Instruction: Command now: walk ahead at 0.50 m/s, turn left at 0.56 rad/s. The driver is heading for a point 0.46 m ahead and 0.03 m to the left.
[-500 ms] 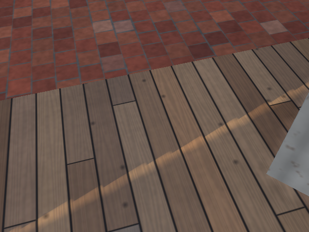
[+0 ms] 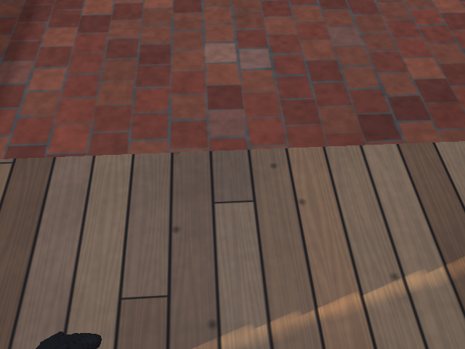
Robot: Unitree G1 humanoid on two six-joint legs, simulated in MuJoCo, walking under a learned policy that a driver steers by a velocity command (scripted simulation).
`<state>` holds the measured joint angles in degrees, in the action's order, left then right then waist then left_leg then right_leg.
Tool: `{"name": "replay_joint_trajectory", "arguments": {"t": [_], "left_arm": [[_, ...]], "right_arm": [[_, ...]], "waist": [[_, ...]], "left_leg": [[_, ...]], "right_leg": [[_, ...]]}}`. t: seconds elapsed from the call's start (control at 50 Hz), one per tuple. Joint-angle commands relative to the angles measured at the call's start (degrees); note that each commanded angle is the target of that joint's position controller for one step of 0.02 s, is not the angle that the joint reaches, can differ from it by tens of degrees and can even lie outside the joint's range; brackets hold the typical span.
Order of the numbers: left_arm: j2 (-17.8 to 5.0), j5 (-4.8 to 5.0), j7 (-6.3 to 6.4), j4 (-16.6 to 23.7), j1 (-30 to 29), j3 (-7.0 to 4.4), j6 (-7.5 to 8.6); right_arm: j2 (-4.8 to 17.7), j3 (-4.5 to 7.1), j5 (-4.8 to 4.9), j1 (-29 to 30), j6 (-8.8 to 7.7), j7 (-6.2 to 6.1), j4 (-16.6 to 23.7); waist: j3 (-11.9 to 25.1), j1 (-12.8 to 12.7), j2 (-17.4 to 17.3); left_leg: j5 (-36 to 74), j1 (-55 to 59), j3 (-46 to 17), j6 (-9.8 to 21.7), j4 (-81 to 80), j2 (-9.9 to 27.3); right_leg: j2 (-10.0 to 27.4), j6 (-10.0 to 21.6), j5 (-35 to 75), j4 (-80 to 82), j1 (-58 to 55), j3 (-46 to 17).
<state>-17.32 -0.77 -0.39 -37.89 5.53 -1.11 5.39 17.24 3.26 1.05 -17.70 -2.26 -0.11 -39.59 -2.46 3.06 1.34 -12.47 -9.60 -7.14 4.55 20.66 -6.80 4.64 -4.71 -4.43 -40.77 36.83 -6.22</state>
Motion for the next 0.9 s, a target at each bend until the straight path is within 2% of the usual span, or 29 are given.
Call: {"name": "replay_joint_trajectory", "arguments": {"t": [0.02, 0.08, 0.1, 0.12, 0.14, 0.16, 0.18, 0.2, 0.22, 0.24, 0.28, 0.32, 0.38, 0.44, 0.5, 0.56, 0.58, 0.6, 0.62, 0.64, 0.66, 0.68, 0.7, 0.72, 0.74, 0.76, 0.8, 0.84, 0.9], "left_arm": [[-4.2, 0.84, -0.31, 4.2, -4.5, -1.12, 1.0], [-6.7, 1.29, -0.55, 4.2, -3.6, -2.49, 1.59], [-7.3, 1.38, -0.52, 3.7, -1.5, -2.99, 1.83], [-8.1, 1.21, -0.3, 2.7, 2.5, -3.7, 2.03], [-10.2, 0.33, 0.11, 2.2, 8.7, -4.57, 2.32], [-14.7, -0.8, 0.47, 1.5, 14.9, -5.7, 1.95], [-14.6, 0.23, -0.18, -0.3, 17.9, -6.03, 1.2], [-9.7, 0.71, -0.16, 0.8, 14.8, -4.82, 1.02], [-7.7, 0.58, 0.05, 1.0, 12.4, -4.2, 0.59], [-6.4, 0.21, 0.08, 0.9, 10.1, -3.68, 0.4], [-4.7, -0.1, 0.34, 0.1, 8.3, -3.2, 0.53], [-4.9, 0.29, 0.36, -1.0, 8.5, -3.44, 1.01], [-6.7, 0.26, 0.44, -2.7, 9.3, -4.21, 1.17], [-7.6, 0.39, 0.58, -3.9, 8.8, -4.35, 0.63], [-8.8, 1.02, 0.94, -5.8, 10.2, -4.39, -0.44], [-10.5, 2.35, 0.97, -7.3, 11.3, -4.81, -1.21], [-11.2, 2.83, 1.11, -7.5, 10.7, -5.04, -1.41], [-11.3, 3.13, 1.27, -7.6, 9.8, -5.03, -1.63], [-9.9, 2.81, 1.3, -7.8, 10.6, -4.54, -1.63], [-6.6, 0.32, 1.22, -6.1, 11.9, -3.16, -1.23], [-1.5, -0.71, -0.12, -6.6, 21.3, -0.7, -1.06], [-7.2, 0.97, -0.53, -9.2, 19.0, -2.08, -1.62], [-8.3, 2.57, -0.55, -7.0, 12.7, -2.5, -2.22], [-7.0, 2.09, 0.16, -6.7, 10.0, -2.22, -2.81], [-6.8, 1.35, 0.91, -7.1, 9.5, -2.38, -3.71], [-6.5, 1.15, 1.35, -7.8, 11.4, -2.44, -4.73], [-4.7, 0.78, 2.15, -9.1, 14.2, -2.19, -5.74], [-3.5, 0.35, 2.6, -9.2, 13.0, -1.84, -6.06], [-3.7, 0.39, 2.53, -9.0, 9.6, -1.87, -6.35]], "right_arm": [[10.2, 3.04, 0.46, -1.3, -0.1, -0.73, 2.7], [9.4, 2.99, 0.57, -1.6, 0.2, -0.86, 2.3], [9.2, 3.0, 0.44, -0.8, 0.31, -0.83, 2.5], [7.8, 2.59, 0.27, -0.4, 0.34, -0.74, 2.7], [4.7, 1.49, -0.15, -0.6, 0.12, -0.47, 3.3], [0.3, 0.1, -0.08, -6.2, -0.28, -0.4, 4.6], [2.8, 0.12, 1.13, -8.5, -0.64, -0.38, 5.6], [7.9, 1.46, 1.41, -5.2, -0.35, -0.52, 4.5], [8.9, 1.9, 0.76, -0.6, 0.03, -0.53, 5.2], [8.3, 1.97, 0.16, 1.5, 0.2, -0.47, 5.6], [6.5, 2.09, 0.45, 1.7, 0.66, 0.03, 5.9], [4.5, 1.75, 0.58, 2.0, 1.22, 0.29, 6.1], [3.1, 1.31, 0.18, 5.1, 1.43, 0.4, 7.3], [2.2, 0.86, 0.03, 8.7, 0.89, 1.17, 7.9], [0.4, 0.18, -0.5, 13.5, -0.11, 2.25, 9.1], [1.9, 0.83, -0.51, 14.3, -0.37, 3.12, 9.9], [3.1, 1.41, -0.91, 12.2, -0.38, 3.14, 9.5], [4.7, 2.31, -1.26, 7.3, -0.42, 2.98, 8.0], [7.2, 3.44, -1.49, 2.1, -0.34, 2.32, 6.5], [11.6, 4.21, -2.39, -3.6, 0.14, 1.07, 5.9], [12.8, 2.88, -3.32, 0.2, 0.27, 0.66, 7.2], [8.2, 2.17, -2.38, -1.0, 0.67, 1.15, 7.2], [6.7, 1.48, -1.72, 2.6, 0.64, 1.56, 6.6], [5.0, 0.99, -1.1, 6.1, 0.55, 1.63, 5.9], [4.0, 0.56, -1.09, 8.9, 0.54, 1.58, 5.7], [4.8, 0.83, -1.72, 10.9, 0.52, 1.55, 5.3], [5.0, 1.11, -2.64, 13.4, 0.32, 1.36, 4.6], [4.3, 0.97, -2.6, 13.8, 0.26, 0.95, 3.4], [3.8, 0.68, -2.48, 13.4, 0.9, 0.3, 1.4]], "waist": [[3.2, 0.9, -6.2], [3.6, -0.6, -7.9], [3.7, -2.0, -8.6], [5.0, -4.3, -8.6], [10.3, -7.3, -5.8], [18.5, -6.7, 6.9], [19.7, -6.1, 18.1], [12.2, -7.4, 9.6], [7.0, -7.6, 5.7], [4.0, -6.6, 3.7], [1.8, -4.8, 5.9], [1.4, -4.5, 5.9], [0.6, -4.8, 3.5], [-0.4, -5.6, 2.4], [-0.7, -7.0, 2.2], [1.1, -5.9, 3.6], [2.6, -4.2, 4.3], [5.2, -1.0, 3.7], [8.4, 1.6, 1.8], [15.5, 2.9, -6.1], [26.0, -3.4, -16.3], [31.0, 0.9, -8.3], [21.7, 0.5, -7.5], [15.4, -1.0, -4.3], [11.5, -2.7, -4.2], [10.0, -4.8, -6.0], [9.6, -6.4, -7.9], [10.2, -5.8, -8.1], [9.4, -4.4, -8.4]], "left_leg": [[9.4, -6.5, -9.2, 7.6, -4.4, 11.3], [4.9, -1.5, -15.1, 5.9, 0.4, 13.7], [4.8, -1.2, -16.3, 5.2, 2.5, 13.9], [5.2, -2.0, -15.8, 3.8, 6.1, 12.3], [3.2, -5.2, -12.8, 1.8, 16.9, 9.3], [-13.9, -20.0, -4.8, -2.1, 35.9, 1.8], [-22.6, -33.1, -2.2, -3.4, 48.8, 2.9], [-17.3, -36.2, -3.5, -3.9, 53.7, 6.0], [-12.8, -36.1, -1.3, -4.2, 54.2, 7.8], [-9.3, -34.4, -0.7, -4.4, 52.1, 9.4], [-5.6, -30.3, 0.1, -4.5, 48.4, 12.0], [-3.9, -30.0, 1.3, -4.9, 46.3, 12.5], [0.6, -32.9, 1.3, -5.8, 39.9, 13.1], [8.4, -31.2, 2.9, -5.7, 29.9, 12.6], [13.3, -24.1, 7.2, -5.0, 19.0, 9.9], [10.9, -19.8, 7.9, -2.8, 13.2, 7.9], [9.4, -16.5, 8.4, -1.6, 11.4, 6.6], [11.9, -9.9, 9.0, -0.1, 7.7, 5.2], [19.8, -0.1, 8.9, 1.5, 4.2, 4.5], [46.4, 16.3, -2.8, 5.1, 9.0, 15.3], [62.2, 31.2, -23.6, 18.0, 11.3, 32.1], [51.5, 26.7, -22.4, 17.6, 8.2, 29.7], [45.0, 20.5, -15.0, 14.8, 5.9, 25.8], [37.9, 13.1, -11.5, 12.1, 3.7, 22.8], [33.1, 5.3, -9.0, 10.7, 1.4, 21.4], [29.8, -2.4, -6.5, 9.9, -1.2, 19.9], [26.9, -8.8, -3.2, 10.1, -3.3, 18.3], [21.6, -9.7, -1.9, 9.8, -3.8, 17.7], [5.0, -10.8, -2.9, 8.4, -5.2, 17.5]], "right_leg": [[-4.8, -0.3, 8.4, 7.9, -11.7, 3.3], [-4.4, 1.8, 3.9, 11.6, -13.7, 0.9], [-4.4, 3.0, 2.0, 12.5, -16.3, 1.3], [-4.1, 4.6, 1.3, 14.4, -21.9, 2.0], [1.4, 7.6, -1.3, 14.3, -32.6, -2.5], [14.4, 14.4, -9.4, 16.8, -51.4, -21.6], [20.8, 19.2, -26.8, 22.9, -54.9, -42.0], [18.3, 17.1, -33.0, 24.9, -49.0, -36.6], [15.8, 15.0, -26.8, 24.7, -42.7, -27.0], [13.1, 14.2, -18.6, 25.6, -37.1, -19.8], [9.8, 13.4, -9.7, 28.1, -31.1, -10.7], [9.4, 14.4, -4.9, 30.0, -30.0, -5.7], [10.6, 15.7, 1.7, 31.6, -31.8, -0.8], [9.4, 14.9, 9.6, 31.3, -32.6, 5.7], [7.9, 13.7, 22.0, 28.6, -31.6, 11.0], [9.5, 12.6, 28.7, 23.9, -35.9, 11.0], [9.5, 11.9, 33.3, 20.4, -36.9, 11.1], [8.3, 10.6, 36.0, 14.4, -36.8, 12.0], [5.9, 8.4, 33.1, 5.6, -33.3, 14.0], [2.3, 5.5, 9.7, -10.5, -20.9, 14.8], [-4.3, 1.9, -37.7, -29.0, -5.7, 8.8], [-2.4, 1.8, -36.7, -31.8, -7.3, 0.4], [-0.7, 1.9, -33.7, -30.8, -3.4, 2.0], [0.7, 1.6, -30.4, -26.8, -2.4, 2.8], [1.7, 1.0, -27.7, -23.1, -5.2, 2.7], [1.7, 0.4, -24.4, -20.5, -11.2, 3.1], [0.4, -0.4, -21.7, -14.7, -17.4, 4.7], [0.3, -0.2, -18.4, -8.1, -20.1, 4.6], [-0.1, 0.9, -11.7, -0.3, -23.5, 4.7]]}}
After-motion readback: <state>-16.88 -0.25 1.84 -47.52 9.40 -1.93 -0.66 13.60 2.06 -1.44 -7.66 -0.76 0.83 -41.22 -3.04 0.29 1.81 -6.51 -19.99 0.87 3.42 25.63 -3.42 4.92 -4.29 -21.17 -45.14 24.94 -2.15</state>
